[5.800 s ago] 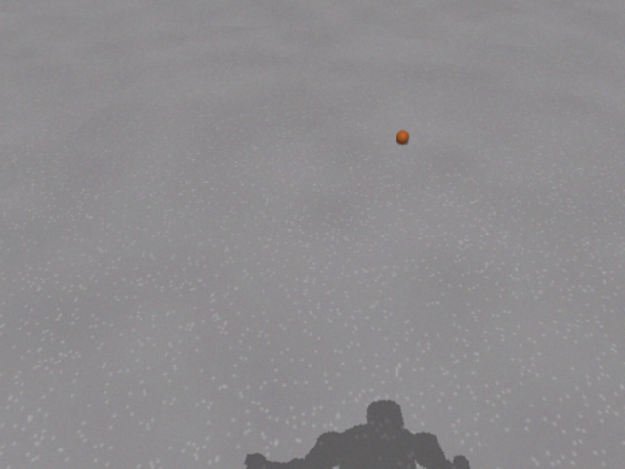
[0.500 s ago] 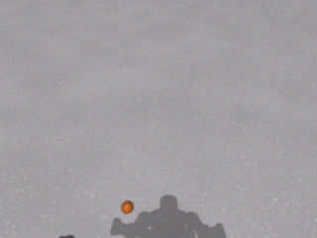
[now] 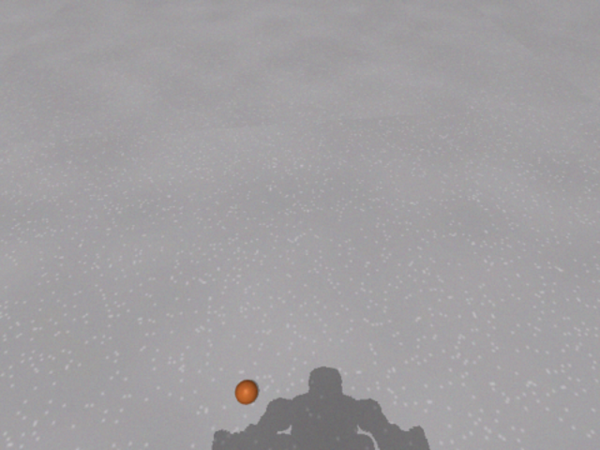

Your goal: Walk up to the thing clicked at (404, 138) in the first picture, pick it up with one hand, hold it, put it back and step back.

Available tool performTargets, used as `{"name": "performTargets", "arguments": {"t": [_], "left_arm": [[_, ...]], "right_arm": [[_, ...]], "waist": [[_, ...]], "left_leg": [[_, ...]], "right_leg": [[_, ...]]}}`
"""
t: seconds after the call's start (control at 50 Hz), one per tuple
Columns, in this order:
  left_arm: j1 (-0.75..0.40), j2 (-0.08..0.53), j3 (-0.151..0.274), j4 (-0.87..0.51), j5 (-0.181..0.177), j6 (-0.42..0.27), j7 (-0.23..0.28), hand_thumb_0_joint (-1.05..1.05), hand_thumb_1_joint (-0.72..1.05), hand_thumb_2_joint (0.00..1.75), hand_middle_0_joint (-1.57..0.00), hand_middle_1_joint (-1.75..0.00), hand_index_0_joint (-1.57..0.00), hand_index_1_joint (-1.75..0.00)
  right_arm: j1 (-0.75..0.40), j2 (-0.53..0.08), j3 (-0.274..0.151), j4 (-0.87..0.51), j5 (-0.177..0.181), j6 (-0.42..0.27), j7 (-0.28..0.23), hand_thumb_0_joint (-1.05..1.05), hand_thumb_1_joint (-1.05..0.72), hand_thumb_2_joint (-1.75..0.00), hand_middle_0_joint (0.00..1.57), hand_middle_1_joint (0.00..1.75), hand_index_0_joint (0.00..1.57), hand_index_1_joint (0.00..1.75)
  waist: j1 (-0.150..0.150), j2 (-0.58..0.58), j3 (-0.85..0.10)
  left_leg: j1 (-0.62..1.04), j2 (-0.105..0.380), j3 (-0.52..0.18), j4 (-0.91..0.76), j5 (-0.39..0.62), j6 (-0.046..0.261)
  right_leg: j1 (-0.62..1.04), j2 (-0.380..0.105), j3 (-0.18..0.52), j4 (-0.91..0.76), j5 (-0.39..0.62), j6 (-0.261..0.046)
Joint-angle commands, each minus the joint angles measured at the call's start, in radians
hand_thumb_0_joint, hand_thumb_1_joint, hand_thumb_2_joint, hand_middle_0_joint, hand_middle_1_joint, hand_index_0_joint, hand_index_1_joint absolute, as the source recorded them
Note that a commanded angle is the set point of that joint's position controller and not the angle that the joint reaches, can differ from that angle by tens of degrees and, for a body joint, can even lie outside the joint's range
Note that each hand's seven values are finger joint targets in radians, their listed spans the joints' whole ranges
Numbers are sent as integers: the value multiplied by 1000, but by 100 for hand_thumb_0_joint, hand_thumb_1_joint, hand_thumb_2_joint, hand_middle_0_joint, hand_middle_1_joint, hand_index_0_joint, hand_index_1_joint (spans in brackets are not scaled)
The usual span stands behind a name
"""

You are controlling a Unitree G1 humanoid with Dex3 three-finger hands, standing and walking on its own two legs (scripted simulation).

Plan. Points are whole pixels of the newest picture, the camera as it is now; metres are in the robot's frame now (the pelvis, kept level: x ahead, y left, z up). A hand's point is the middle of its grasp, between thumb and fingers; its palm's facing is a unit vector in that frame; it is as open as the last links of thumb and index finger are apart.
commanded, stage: walk up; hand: left
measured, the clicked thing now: (246, 392) +0.43 +0.22 -0.75
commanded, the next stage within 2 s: stand in 0.12 s
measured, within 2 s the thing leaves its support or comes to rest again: neither
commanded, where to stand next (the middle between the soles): +0.08 -0.01 m, yaw -1 degrees
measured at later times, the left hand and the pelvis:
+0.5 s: hand out of the picture +0.10 +0.25 -0.15, palm faces -0.01 -0.94 -0.34, open 7.4 cm; pelvis +0.02 +0.00 +0.00, yaw +1 degrees
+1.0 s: hand out of the picture +0.12 +0.25 -0.15, palm faces -0.01 -0.94 -0.34, open 7.4 cm; pelvis +0.04 -0.01 +0.00, yaw +1 degrees
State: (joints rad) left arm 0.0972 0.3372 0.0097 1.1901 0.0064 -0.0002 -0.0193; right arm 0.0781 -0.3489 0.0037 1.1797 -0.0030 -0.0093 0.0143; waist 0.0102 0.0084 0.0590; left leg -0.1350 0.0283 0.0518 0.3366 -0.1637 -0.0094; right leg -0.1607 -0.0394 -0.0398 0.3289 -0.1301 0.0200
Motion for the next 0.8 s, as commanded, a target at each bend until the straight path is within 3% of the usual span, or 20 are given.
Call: {"name": "performTargets", "arguments": {"t": [0.0,0.08,0.12,0.22,0.26,0.36,0.48,0.58,0.7,0.74,0.78], "left_arm": [[-60,213,37,-71,-3,-29,16,0,90,90,-20,-30,-20,-30],[-60,211,36,-75,-3,-27,18,0,90,90,-20,-30,-20,-30],[-55,221,34,-77,4,-25,23,0,90,90,-20,-30,-20,-30],[-53,217,32,-85,3,-28,23,0,90,90,-20,-30,-20,-30],[-58,219,32,-89,4,-29,23,0,90,90,-20,-30,-20,-30],[-57,219,30,-94,2,-33,24,0,90,90,-20,-30,-20,-30],[-63,221,30,-99,0,-34,24,0,90,90,-20,-30,-20,-30],[-64,227,29,-99,0,-37,27,0,90,90,-20,-30,-20,-30],[-58,222,30,-97,-1,-34,29,0,90,90,-20,-30,-20,-30],[-64,229,31,-95,-2,-32,29,0,90,90,-20,-30,-20,-30],[-58,218,27,-97,1,-33,29,0,90,90,-20,-30,-20,-30]], "right_arm": [[-52,-211,-41,-61,0,-25,-14,0,-90,-90,20,30,20,30],[-58,-216,-43,-63,-2,-23,-15,0,-90,-90,20,30,20,30],[-53,-216,-44,-73,-11,-19,-18,0,-90,-90,20,30,20,30],[-50,-214,-45,-78,-9,-22,-16,0,-90,-90,20,30,20,30],[-41,-218,-45,-80,-9,-22,-16,0,-90,-90,20,30,20,30],[-47,-216,-45,-85,-7,-24,-16,0,-90,-90,20,30,20,30],[-43,-218,-42,-84,-6,-22,-17,0,-90,-90,20,30,20,30],[-42,-213,-41,-81,-6,-21,-17,0,-90,-90,20,30,20,30],[-46,-220,-41,-79,-5,-21,-21,0,-90,-90,20,30,20,30],[-41,-211,-38,-79,-5,-19,-20,0,-90,-90,20,30,20,30],[-46,-219,-40,-82,-6,-18,-20,0,-90,-90,20,30,20,30]], "waist": [[-8,-29,-99],[-7,-14,-97],[-13,-1,-99],[-12,-3,-78],[-15,-4,-74],[-11,-17,-88],[-15,-5,-104],[-19,-21,-121],[-14,-5,-127],[-17,-14,-109],[-13,-11,-116]], "left_leg": [[17,104,-106,-66,44,24],[8,108,-109,-73,55,24],[-10,113,-115,-99,-20,19],[-9,112,-115,-96,19,16],[-20,109,-115,-97,-11,17],[13,116,-113,-81,94,16],[16,115,-105,-72,103,15],[50,122,-104,-59,178,14],[51,125,-102,-61,214,14],[37,119,-100,-75,160,10],[46,124,-102,-68,170,14]], "right_leg": [[19,-100,108,-67,39,-26],[39,-102,101,-64,59,-24],[37,-97,92,-58,-23,-24],[27,-103,92,-60,-5,-26],[32,-104,94,-63,-22,-26],[39,-108,90,-59,39,-27],[64,-114,90,-63,74,-25],[70,-114,82,-53,144,-27],[101,-115,77,-51,187,-26],[84,-111,77,-60,130,-24],[89,-113,76,-62,140,-24]]}}
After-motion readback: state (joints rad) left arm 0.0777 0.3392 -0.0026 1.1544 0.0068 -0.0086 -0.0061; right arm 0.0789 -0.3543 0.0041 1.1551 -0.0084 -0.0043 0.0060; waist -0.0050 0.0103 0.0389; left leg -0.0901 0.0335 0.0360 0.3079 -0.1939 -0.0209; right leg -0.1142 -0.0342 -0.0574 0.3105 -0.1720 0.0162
